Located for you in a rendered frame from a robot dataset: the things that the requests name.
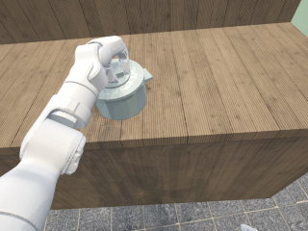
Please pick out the table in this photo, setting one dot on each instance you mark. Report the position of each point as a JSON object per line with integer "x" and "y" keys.
{"x": 226, "y": 114}

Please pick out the robot left upper arm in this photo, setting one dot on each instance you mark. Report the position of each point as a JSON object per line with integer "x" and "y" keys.
{"x": 27, "y": 191}

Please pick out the left robot forearm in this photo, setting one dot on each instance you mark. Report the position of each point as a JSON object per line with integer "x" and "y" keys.
{"x": 73, "y": 103}

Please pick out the knob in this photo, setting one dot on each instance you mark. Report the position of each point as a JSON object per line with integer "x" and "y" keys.
{"x": 117, "y": 69}

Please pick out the pot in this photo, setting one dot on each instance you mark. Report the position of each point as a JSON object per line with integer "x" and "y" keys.
{"x": 127, "y": 107}

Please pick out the robot left hand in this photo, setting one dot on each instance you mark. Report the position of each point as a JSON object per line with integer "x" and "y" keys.
{"x": 118, "y": 48}

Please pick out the lid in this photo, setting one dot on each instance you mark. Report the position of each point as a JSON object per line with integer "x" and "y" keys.
{"x": 126, "y": 85}

